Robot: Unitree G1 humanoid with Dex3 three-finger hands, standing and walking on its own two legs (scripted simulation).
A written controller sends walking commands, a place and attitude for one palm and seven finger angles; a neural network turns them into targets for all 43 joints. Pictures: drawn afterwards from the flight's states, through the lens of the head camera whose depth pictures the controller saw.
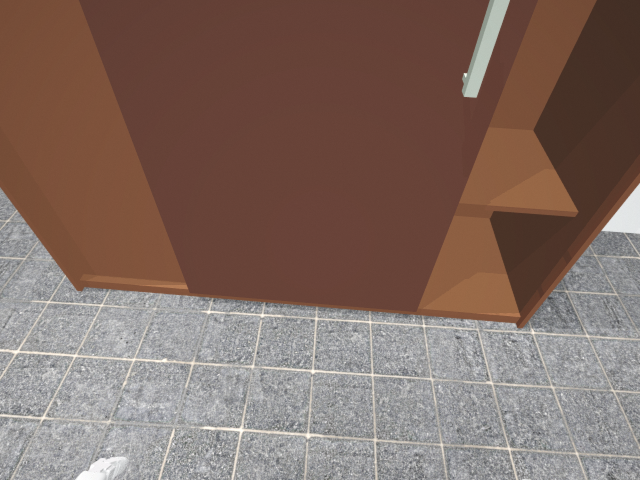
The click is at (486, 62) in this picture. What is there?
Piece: wardrobe's sliding door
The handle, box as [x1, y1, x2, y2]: [462, 0, 509, 97]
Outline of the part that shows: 509,0 489,1 468,71 463,74 462,79 464,84 462,92 464,96 476,97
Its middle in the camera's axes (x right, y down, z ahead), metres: +0.29 -0.36 +0.68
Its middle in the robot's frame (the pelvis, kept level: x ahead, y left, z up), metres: +0.79 -0.24 +0.23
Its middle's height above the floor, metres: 1.00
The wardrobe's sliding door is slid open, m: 0.38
